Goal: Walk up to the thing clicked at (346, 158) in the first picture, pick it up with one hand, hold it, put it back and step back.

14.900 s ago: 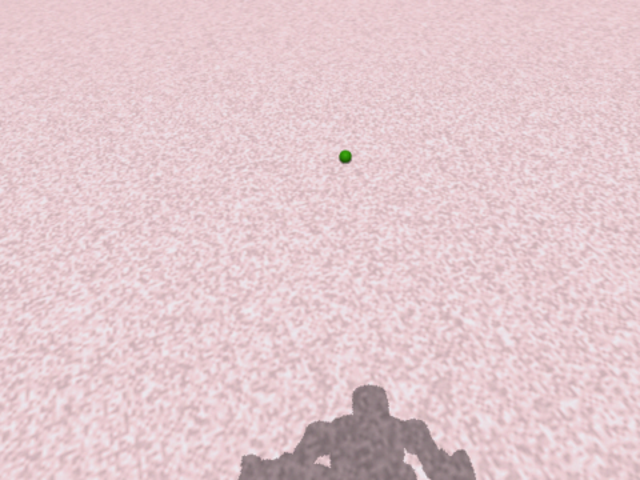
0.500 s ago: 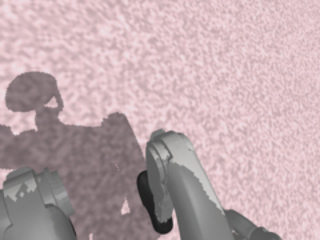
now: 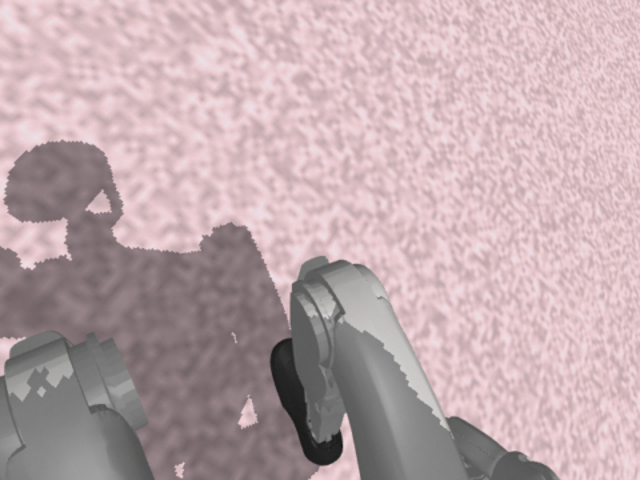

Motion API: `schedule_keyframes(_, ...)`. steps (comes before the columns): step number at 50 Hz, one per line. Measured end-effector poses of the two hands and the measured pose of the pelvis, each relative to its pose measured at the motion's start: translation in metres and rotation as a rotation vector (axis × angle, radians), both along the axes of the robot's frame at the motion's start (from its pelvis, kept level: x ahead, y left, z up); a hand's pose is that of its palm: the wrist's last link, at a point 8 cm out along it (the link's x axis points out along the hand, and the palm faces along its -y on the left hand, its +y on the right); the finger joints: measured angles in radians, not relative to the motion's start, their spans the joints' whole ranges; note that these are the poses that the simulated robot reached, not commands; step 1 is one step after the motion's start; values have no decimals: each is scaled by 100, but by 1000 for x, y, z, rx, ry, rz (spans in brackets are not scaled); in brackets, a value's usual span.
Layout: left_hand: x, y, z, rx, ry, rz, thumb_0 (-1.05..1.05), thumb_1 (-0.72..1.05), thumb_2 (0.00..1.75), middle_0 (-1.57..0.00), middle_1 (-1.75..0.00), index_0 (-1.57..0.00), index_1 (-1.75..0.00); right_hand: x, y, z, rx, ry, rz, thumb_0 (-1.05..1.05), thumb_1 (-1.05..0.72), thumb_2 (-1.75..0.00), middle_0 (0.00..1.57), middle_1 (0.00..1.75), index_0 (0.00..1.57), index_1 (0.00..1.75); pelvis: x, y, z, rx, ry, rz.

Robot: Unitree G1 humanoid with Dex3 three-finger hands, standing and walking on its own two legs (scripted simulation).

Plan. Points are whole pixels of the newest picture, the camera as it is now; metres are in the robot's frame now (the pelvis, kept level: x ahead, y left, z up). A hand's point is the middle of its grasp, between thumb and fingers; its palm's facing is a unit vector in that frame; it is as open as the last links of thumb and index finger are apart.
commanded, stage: close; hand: left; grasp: from above
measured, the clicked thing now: out of the picture +0.41 +0.34 -0.26
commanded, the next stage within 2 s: settle in 0.74 s
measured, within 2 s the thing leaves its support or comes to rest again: leaves its support in 1.10 s
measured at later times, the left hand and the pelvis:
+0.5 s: hand out of the picture +0.39 +0.33 -0.25, palm faces -0.44 -0.19 -0.88, open 8.6 cm; pelvis +0.00 +0.00 +0.00, yaw +0 degrees
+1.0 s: hand out of the picture +0.39 +0.33 -0.25, palm faces -0.44 -0.20 -0.88, open 8.3 cm; pelvis +0.00 +0.00 +0.00, yaw +0 degrees
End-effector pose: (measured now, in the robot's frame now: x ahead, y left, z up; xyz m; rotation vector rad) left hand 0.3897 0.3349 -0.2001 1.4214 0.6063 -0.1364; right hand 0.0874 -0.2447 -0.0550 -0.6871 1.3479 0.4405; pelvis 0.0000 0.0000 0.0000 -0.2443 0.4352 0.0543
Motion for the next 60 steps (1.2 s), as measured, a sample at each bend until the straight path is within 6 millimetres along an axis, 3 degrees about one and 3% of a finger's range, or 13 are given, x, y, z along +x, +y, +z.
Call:
schedule_keyframes(17, 7, 5, 2, -4, 4, 21, 0, 9, 68, -34, -111, -45, -98, -7, -2, 5, -20, 12, -12, 0, -90, -89, 20, 30, 20, 30, 0, 2, 2, -5, 8, -1)
schedule_keyframes(30, 2, 3, 4, -14, 9, 12, 1, 28, 55, -49, -106, -57, -89, -4, -2, -1, -15, -1, -9, 0, -90, -89, 20, 30, 20, 30, -2, 0, 0, 5, 2, 0)
schedule_keyframes(51, 7, 5, 7, -18, 3, 41, 2, 23, 44, -68, -91, -71, -75, -5, -9, -1, -45, 5, -44, 0, -91, -89, 20, 30, 20, 30, 1, -1, 0, 12, 22, -1)
schedule_keyframes(60, 7, 15, 29, 3, -31, 30, 2, 21, 44, -72, -88, -75, -72, -1, -13, -5, -38, -8, -103, 0, -91, -90, 20, 30, 20, 30, 4, -1, 1, 17, 55, 10)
